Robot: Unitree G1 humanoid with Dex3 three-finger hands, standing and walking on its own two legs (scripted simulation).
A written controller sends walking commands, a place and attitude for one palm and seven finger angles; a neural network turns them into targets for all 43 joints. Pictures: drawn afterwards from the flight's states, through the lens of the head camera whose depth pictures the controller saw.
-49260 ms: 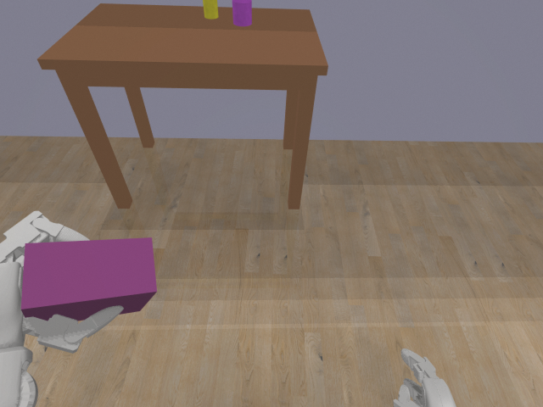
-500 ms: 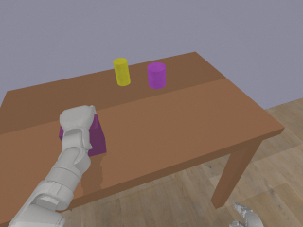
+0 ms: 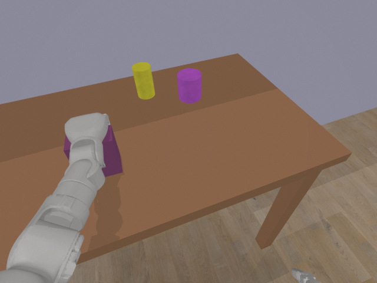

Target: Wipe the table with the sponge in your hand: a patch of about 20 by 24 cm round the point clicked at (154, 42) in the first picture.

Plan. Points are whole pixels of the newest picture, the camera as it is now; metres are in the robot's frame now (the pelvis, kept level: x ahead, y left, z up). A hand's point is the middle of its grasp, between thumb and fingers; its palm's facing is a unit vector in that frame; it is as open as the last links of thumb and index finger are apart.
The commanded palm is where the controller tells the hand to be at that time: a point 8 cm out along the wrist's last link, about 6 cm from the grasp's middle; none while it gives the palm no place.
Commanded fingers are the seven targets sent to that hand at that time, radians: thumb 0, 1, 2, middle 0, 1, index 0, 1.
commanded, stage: wipe forward along the middle lane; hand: left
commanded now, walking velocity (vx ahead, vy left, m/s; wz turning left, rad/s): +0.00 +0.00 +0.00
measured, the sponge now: (97, 159) +0.39 +0.26 +0.03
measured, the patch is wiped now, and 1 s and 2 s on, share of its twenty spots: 1.00 1.00 1.00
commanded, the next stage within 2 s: slide back across to the first lane in 0.36 s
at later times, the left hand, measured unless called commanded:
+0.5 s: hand (93, 130) +0.45 +0.28 +0.08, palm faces -0.09 -0.01 -1.00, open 9.9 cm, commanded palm +0.43 +0.27 +0.12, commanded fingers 0.00 0.10 1.30 -1.20 -1.60 -1.20 -1.60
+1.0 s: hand (69, 136) +0.43 +0.33 +0.08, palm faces -0.08 -0.03 -1.00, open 9.9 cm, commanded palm +0.40 +0.32 +0.13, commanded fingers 0.00 0.10 1.30 -1.20 -1.60 -1.20 -1.60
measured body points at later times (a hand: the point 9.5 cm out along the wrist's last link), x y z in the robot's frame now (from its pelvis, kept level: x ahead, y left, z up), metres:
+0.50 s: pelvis +0.00 +0.01 +0.00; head +0.04 +0.00 +0.45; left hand +0.45 +0.27 +0.13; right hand +0.09 -0.26 -0.13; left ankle +0.02 +0.12 -0.73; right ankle -0.01 -0.10 -0.73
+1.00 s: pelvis +0.02 +0.02 +0.00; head +0.04 +0.01 +0.45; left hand +0.43 +0.32 +0.14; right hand +0.14 -0.24 -0.12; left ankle +0.02 +0.12 -0.73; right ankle -0.01 -0.10 -0.73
